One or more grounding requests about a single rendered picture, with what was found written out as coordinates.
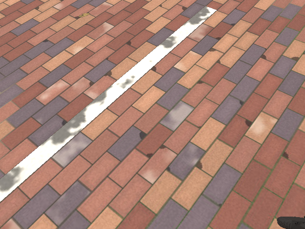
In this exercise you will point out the robot right hand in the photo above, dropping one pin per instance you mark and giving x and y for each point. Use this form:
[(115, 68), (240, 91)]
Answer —
[(291, 222)]

